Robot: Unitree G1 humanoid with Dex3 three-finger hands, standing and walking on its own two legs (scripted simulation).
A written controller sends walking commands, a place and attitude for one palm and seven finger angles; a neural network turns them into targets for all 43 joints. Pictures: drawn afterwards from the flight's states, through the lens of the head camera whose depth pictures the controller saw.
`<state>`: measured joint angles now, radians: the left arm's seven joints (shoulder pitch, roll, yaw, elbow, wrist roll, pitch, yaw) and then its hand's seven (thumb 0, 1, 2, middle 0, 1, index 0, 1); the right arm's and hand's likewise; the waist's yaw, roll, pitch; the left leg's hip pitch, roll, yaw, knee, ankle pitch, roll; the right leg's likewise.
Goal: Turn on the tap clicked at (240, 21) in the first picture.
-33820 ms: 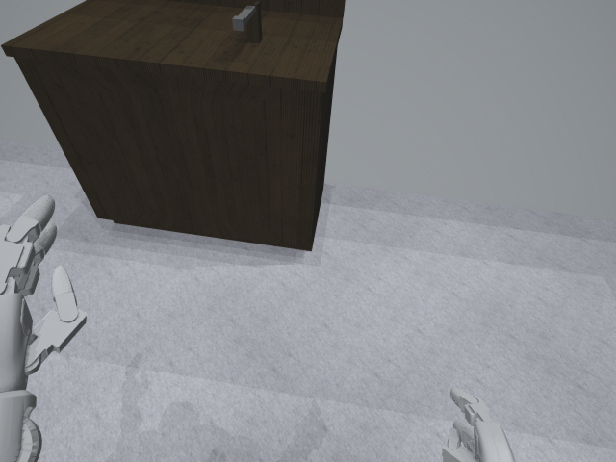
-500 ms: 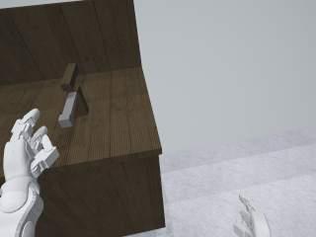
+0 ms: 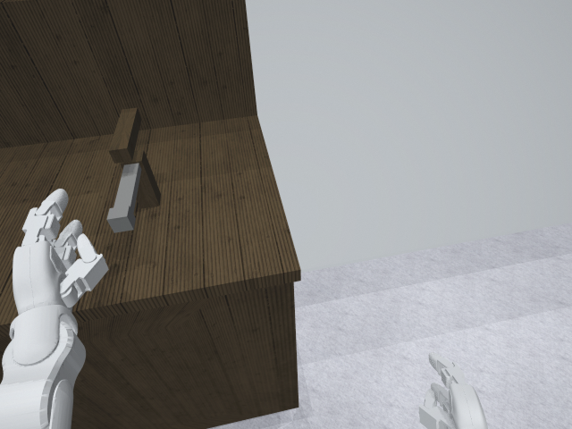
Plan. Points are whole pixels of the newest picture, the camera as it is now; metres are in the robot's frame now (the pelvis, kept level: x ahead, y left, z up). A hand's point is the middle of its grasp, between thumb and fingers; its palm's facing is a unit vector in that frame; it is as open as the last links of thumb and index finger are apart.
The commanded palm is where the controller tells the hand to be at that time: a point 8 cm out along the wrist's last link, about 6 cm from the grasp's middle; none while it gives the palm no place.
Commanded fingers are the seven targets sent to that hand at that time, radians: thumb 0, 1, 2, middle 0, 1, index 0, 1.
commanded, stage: reach beside the lever's end, fingers flat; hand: left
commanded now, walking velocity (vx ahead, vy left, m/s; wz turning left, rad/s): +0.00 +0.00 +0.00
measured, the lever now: (121, 219) +0.35 +0.29 +0.13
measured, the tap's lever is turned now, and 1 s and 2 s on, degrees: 0 0 1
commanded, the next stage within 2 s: push the lever round in 1.28 s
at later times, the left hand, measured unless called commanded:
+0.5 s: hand (99, 246) +0.29 +0.29 +0.14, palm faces +0.54 -0.84 -0.09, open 7.7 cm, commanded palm +0.25 +0.33 +0.14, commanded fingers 0.00 0.90 0.90 -0.16 -0.17 -0.16 -0.17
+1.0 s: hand (95, 231) +0.33 +0.32 +0.13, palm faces +0.57 -0.82 -0.10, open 7.8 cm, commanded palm +0.28 +0.35 +0.13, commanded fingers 0.00 0.90 0.90 -0.15 -0.15 -0.15 -0.15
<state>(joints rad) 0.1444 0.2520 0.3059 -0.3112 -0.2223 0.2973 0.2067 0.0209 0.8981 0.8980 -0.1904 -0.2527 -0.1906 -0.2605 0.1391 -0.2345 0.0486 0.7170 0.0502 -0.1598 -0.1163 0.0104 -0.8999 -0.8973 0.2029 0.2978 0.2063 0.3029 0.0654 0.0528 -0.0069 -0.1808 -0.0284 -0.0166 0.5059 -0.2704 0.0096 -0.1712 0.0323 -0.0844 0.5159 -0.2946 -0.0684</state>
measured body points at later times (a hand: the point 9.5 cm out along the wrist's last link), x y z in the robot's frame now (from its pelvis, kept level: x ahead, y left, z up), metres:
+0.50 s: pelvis +0.00 +0.00 +0.00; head -0.02 -0.02 +0.45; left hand +0.25 +0.33 +0.15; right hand +0.17 -0.24 -0.09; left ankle +0.00 +0.12 -0.74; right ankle +0.00 -0.07 -0.74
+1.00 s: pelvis +0.00 +0.01 +0.00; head +0.00 -0.01 +0.45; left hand +0.29 +0.36 +0.13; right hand +0.13 -0.25 -0.11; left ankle +0.00 +0.12 -0.74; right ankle +0.00 -0.07 -0.74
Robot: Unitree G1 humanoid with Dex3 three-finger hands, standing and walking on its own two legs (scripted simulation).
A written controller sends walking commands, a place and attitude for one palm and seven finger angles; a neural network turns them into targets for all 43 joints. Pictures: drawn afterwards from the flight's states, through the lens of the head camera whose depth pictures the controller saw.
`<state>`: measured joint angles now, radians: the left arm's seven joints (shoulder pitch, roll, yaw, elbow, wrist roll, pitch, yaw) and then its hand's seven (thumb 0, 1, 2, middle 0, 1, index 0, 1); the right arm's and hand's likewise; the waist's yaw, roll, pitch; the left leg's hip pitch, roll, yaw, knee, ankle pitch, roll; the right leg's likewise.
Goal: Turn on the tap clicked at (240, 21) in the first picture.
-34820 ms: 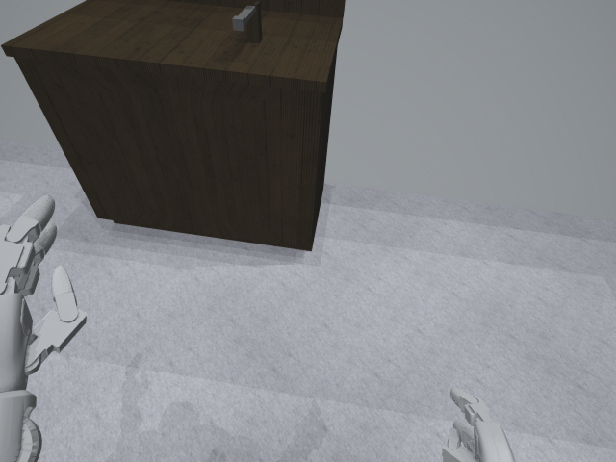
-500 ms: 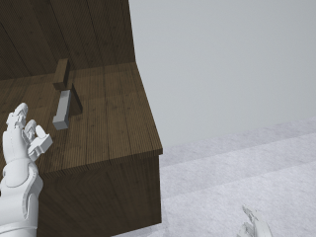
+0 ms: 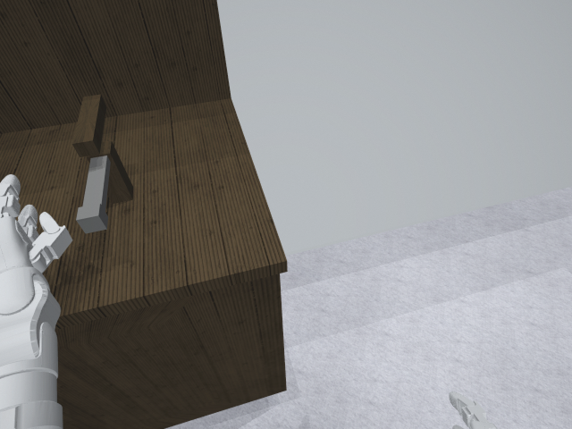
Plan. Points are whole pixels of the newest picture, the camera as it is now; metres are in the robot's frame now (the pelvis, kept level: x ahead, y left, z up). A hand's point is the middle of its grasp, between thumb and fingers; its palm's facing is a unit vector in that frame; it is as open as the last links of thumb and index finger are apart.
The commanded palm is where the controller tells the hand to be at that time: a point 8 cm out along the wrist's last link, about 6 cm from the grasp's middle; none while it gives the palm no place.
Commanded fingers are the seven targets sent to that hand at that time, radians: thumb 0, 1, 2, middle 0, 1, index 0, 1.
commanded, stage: reach beside the lever's end, fingers flat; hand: left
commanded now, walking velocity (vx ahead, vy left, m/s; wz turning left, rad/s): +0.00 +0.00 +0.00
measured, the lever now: (92, 218) +0.35 +0.29 +0.13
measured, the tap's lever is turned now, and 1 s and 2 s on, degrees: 0 1 29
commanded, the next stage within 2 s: push the lever round in 0.28 s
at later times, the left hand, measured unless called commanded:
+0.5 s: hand (63, 241) +0.31 +0.31 +0.13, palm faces +0.55 -0.83 -0.07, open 7.8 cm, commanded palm +0.27 +0.34 +0.13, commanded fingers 0.00 0.90 0.90 -0.15 -0.15 -0.15 -0.15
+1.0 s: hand (86, 235) +0.32 +0.29 +0.13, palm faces +0.55 -0.83 -0.07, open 7.8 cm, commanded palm +0.28 +0.32 +0.13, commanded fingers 0.00 0.90 0.90 -0.15 -0.15 -0.15 -0.15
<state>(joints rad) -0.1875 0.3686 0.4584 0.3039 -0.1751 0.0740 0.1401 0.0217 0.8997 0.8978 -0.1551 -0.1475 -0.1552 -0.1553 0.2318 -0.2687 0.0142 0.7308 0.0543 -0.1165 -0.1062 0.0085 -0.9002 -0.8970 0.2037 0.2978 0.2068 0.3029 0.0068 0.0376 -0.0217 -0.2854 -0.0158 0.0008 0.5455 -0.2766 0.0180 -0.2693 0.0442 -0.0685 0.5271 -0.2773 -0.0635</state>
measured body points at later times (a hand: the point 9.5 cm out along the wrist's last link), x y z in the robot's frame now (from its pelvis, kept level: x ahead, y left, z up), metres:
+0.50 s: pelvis +0.00 +0.01 +0.00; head +0.00 +0.00 +0.45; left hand +0.27 +0.35 +0.14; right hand +0.17 -0.23 -0.10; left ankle +0.01 +0.11 -0.73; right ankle +0.00 -0.08 -0.73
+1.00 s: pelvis +0.00 +0.00 +0.00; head +0.00 -0.01 +0.45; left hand +0.29 +0.33 +0.13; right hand +0.15 -0.24 -0.10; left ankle +0.01 +0.11 -0.73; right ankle +0.00 -0.08 -0.73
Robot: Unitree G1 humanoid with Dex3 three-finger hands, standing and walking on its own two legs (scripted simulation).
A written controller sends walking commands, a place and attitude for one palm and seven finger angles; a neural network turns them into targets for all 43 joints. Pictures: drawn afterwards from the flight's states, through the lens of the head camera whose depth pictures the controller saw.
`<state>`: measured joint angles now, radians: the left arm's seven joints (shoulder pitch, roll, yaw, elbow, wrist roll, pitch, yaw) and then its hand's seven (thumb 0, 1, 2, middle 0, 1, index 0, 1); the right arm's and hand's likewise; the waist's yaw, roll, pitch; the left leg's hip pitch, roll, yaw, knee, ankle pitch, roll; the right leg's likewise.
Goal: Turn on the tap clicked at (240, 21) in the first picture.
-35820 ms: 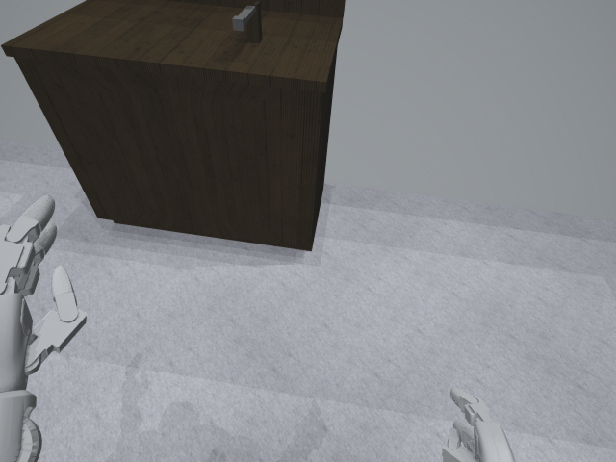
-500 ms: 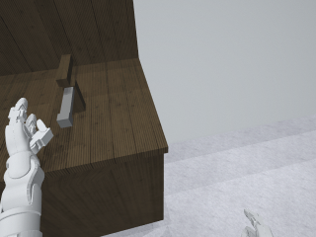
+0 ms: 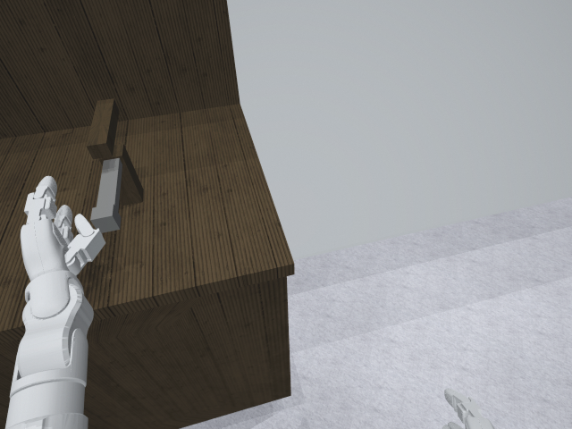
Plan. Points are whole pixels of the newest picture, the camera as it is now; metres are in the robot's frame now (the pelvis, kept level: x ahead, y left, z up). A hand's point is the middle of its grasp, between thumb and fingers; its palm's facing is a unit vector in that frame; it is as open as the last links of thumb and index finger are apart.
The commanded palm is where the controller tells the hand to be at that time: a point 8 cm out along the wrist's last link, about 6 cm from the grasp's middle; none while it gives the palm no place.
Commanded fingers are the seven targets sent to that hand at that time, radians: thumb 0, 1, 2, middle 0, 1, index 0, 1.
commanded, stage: push the lever round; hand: left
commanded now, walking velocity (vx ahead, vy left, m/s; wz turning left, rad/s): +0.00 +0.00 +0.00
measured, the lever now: (106, 218) +0.35 +0.28 +0.13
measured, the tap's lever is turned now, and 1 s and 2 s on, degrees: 1 29 50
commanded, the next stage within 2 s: none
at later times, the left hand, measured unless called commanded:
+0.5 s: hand (133, 227) +0.34 +0.24 +0.13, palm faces +0.59 -0.80 -0.05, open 7.7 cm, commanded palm +0.30 +0.27 +0.13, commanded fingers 0.00 0.90 0.90 -0.15 -0.15 -0.15 -0.15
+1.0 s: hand (163, 217) +0.36 +0.20 +0.13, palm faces +0.67 -0.74 -0.05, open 7.6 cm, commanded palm +0.32 +0.23 +0.13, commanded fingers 0.00 0.90 0.90 -0.15 -0.15 -0.15 -0.15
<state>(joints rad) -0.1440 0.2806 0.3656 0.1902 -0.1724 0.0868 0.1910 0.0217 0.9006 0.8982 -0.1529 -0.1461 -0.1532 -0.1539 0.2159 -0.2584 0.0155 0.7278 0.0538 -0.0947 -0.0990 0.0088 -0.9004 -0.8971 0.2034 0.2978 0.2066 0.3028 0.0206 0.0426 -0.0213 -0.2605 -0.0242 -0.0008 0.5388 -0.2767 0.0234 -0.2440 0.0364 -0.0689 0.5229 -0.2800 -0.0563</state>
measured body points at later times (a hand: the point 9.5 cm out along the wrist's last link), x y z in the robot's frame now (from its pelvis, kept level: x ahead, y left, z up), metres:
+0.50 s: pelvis -0.01 -0.01 +0.00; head -0.01 -0.03 +0.45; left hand +0.30 +0.28 +0.13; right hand +0.17 -0.24 -0.10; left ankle +0.01 +0.10 -0.73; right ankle +0.00 -0.08 -0.73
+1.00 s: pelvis +0.00 -0.01 +0.00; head -0.01 -0.03 +0.45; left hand +0.32 +0.24 +0.13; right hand +0.16 -0.25 -0.11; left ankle +0.01 +0.10 -0.73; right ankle +0.00 -0.08 -0.73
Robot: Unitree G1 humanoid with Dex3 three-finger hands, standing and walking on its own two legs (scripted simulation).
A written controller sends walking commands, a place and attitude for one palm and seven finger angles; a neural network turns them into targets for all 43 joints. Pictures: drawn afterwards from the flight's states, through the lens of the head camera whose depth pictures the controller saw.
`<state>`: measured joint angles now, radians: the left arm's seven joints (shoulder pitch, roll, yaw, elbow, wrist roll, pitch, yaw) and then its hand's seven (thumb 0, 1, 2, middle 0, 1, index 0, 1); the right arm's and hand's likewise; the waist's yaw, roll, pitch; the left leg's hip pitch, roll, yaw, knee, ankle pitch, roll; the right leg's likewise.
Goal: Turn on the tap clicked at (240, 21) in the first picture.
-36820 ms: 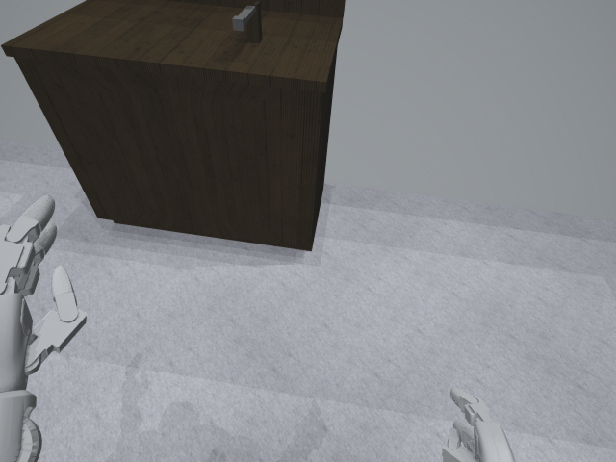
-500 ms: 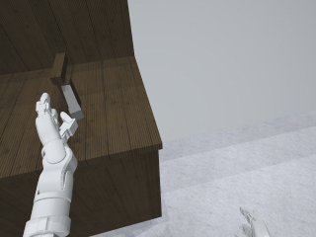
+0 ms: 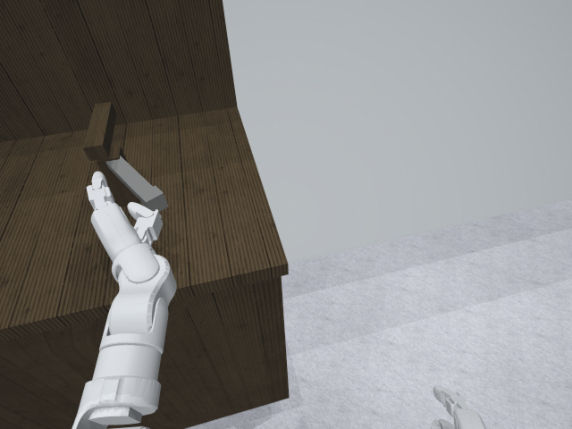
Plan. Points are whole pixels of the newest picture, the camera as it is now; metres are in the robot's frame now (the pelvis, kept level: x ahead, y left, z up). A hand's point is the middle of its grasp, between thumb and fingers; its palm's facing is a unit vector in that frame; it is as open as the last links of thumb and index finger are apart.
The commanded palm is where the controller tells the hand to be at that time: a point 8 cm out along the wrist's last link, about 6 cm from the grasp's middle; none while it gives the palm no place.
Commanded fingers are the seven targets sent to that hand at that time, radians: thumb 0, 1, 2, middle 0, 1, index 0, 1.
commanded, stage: push the lever round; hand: left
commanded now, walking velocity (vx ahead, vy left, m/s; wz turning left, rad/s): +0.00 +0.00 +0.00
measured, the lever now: (153, 200) +0.40 +0.23 +0.13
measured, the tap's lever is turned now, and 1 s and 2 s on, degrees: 29 50 79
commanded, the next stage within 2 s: lift the hand up off the lever in 1.62 s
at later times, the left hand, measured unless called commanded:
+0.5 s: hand (183, 205) +0.39 +0.18 +0.13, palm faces +0.72 -0.69 -0.07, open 7.6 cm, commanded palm +0.34 +0.20 +0.13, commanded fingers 0.00 0.90 0.90 -0.15 -0.15 -0.15 -0.15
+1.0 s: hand (197, 195) +0.41 +0.16 +0.13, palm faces +0.79 -0.61 -0.10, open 7.6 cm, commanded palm +0.37 +0.18 +0.13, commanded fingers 0.00 0.90 0.90 -0.15 -0.15 -0.15 -0.15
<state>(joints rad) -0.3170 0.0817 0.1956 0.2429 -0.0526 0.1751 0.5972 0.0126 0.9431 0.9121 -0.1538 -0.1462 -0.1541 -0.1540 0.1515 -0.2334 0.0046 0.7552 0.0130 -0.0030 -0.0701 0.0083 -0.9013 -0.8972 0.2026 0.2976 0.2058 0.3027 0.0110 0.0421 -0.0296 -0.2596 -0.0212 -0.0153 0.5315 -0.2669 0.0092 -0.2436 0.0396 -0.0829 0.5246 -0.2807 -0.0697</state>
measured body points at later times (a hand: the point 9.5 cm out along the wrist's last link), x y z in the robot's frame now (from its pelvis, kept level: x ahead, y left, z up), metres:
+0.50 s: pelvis +0.00 +0.00 +0.00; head -0.01 -0.02 +0.45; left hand +0.35 +0.21 +0.13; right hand +0.16 -0.23 -0.12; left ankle +0.01 +0.11 -0.73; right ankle +0.00 -0.07 -0.73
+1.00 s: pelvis -0.01 -0.01 -0.01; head -0.01 -0.03 +0.44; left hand +0.37 +0.19 +0.14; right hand +0.13 -0.25 -0.14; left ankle +0.01 +0.11 -0.73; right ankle +0.00 -0.07 -0.73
